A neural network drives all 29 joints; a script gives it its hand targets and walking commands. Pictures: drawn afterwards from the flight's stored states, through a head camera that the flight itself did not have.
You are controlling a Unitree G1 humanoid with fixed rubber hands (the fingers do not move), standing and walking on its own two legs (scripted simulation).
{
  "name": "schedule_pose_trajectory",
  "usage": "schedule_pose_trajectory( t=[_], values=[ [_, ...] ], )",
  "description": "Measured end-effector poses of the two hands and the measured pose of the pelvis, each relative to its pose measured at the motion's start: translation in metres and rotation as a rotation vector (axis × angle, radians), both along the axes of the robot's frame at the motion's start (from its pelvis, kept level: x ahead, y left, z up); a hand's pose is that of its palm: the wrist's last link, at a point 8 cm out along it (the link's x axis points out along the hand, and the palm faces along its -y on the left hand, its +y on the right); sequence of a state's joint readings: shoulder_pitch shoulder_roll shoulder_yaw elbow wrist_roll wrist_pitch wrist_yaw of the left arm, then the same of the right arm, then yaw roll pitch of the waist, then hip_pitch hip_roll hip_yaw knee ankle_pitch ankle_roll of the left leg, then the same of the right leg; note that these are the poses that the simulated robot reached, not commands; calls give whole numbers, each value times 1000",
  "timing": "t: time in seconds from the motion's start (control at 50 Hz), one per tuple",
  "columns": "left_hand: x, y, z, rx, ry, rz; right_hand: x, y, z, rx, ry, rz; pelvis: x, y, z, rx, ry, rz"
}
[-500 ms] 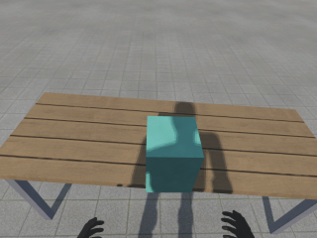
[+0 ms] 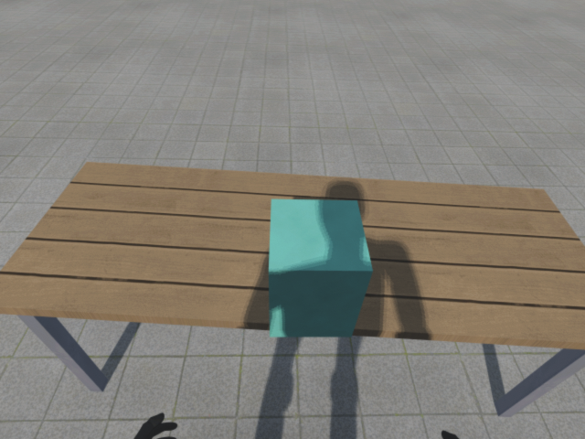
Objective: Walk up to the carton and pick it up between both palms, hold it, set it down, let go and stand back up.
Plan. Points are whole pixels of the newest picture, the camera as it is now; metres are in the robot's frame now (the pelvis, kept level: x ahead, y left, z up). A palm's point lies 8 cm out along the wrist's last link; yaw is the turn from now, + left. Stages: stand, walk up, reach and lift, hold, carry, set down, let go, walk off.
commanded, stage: stand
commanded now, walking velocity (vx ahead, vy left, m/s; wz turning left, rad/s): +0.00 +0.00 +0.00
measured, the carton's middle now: (312, 270) +0.47 -0.03 -0.09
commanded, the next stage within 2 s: none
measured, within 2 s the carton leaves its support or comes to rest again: neither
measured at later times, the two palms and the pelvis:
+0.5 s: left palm out of the picture +0.03 +0.26 -0.14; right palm out of the picture +0.01 -0.21 -0.13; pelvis +0.01 +0.03 +0.00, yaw +0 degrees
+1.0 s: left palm out of the picture +0.01 +0.28 -0.15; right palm out of the picture -0.02 -0.16 -0.14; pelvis +0.03 +0.06 +0.00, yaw -1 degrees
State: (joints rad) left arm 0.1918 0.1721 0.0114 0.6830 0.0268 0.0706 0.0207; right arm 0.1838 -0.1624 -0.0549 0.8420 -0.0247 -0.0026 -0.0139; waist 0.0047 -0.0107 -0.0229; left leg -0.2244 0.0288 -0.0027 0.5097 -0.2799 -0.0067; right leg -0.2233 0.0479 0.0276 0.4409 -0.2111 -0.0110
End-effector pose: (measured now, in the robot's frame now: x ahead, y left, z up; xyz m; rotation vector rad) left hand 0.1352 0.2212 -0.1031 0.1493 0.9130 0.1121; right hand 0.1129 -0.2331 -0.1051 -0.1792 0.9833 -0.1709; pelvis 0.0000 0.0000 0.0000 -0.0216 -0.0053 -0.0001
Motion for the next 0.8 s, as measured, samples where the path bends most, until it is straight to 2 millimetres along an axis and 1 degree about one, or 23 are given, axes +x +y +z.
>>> schedule_pose_trajectory(
  t=[0.06,0.12,0.2,0.26,0.36,0.48,0.56,0.6,0.7,0.8],
  values=[
    [-28,21,-10,37,56,32,-28,-19,-5,-39,71,-44,3,1,-1,-1,-1,1],
    [-53,36,-17,55,123,62,-55,-30,-8,-63,136,-67,5,3,-2,-1,-5,4],
    [-79,44,-23,59,198,85,-84,-29,-12,-67,221,-76,4,7,-1,-1,-3,11],
    [-90,47,-24,56,226,88,-98,-22,-14,-60,260,-81,4,11,1,-1,-6,9],
    [-99,49,-28,41,256,93,-106,-4,-18,-34,289,-81,6,17,2,-2,-8,10],
    [-109,44,-35,10,308,90,-106,23,-24,6,299,-81,11,27,3,2,-14,3],
    [-113,40,-38,-10,340,81,-105,33,-26,20,294,-91,14,34,3,2,-22,-2],
    [-114,42,-40,-13,355,77,-106,39,-27,24,301,-93,15,37,3,5,-22,-5],
    [-120,49,-42,-6,401,79,-117,51,-29,36,350,-103,17,44,2,9,-24,-2],
    [-133,56,-43,7,473,80,-130,61,-32,43,400,-120,20,51,2,14,-23,-10]
  ],
)
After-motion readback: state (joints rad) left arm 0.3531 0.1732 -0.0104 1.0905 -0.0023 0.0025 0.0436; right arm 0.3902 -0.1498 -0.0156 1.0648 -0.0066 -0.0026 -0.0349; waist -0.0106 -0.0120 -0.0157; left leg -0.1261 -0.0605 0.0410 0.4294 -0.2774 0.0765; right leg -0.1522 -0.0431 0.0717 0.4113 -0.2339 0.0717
